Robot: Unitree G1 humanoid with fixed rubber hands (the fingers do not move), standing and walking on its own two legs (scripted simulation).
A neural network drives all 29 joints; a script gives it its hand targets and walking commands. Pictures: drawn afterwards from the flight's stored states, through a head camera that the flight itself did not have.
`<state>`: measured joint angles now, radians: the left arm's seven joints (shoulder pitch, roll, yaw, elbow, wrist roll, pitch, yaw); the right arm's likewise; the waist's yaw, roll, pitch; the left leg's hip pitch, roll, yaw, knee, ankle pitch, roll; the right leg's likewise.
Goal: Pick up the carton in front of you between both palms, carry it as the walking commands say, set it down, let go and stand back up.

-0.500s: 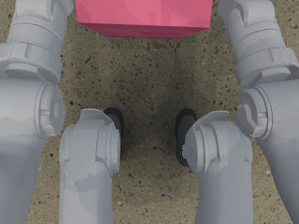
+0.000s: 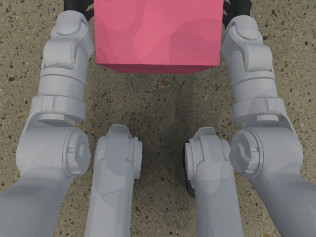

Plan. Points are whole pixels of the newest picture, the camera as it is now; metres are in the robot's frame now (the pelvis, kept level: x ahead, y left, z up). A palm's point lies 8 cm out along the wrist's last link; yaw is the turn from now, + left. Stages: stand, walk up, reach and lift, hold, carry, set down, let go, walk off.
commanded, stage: reach and lift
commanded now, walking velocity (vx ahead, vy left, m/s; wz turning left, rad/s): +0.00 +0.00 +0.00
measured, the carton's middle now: (157, 24) +0.55 +0.03 -0.18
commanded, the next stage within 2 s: none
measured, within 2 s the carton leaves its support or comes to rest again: neither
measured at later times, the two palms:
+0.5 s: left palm out of the picture +0.49 +0.17 +0.06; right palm (309, 0) +0.50 -0.13 +0.06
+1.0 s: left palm out of the picture +0.44 +0.16 +0.22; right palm out of the picture +0.45 -0.14 +0.23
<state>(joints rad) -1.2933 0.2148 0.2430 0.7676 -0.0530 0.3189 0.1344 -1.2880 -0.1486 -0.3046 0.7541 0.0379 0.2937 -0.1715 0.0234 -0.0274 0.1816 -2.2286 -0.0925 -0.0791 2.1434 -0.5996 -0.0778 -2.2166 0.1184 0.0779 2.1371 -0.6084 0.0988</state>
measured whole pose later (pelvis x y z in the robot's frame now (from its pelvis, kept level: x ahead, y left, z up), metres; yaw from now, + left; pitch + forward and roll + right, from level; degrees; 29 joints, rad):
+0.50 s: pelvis -0.01 +0.00 +0.12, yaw +1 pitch +43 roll +0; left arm -1.09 0.04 0.47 0.68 0.23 0.42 0.02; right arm -1.09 0.01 -0.50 0.67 -0.22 0.40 -0.07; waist 0.01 -0.02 -0.14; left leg -1.98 -0.10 -0.10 1.70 -0.47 -0.07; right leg -1.98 0.12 0.10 1.70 -0.48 0.08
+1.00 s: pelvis +0.04 +0.00 +0.26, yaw +1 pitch +31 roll +0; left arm -0.66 -0.07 0.40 0.64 0.22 0.36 0.03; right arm -0.66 0.11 -0.42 0.63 -0.21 0.34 -0.06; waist 0.01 -0.02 -0.23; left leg -1.33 -0.08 -0.12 1.24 -0.44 -0.05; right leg -1.32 0.10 0.12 1.24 -0.45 0.04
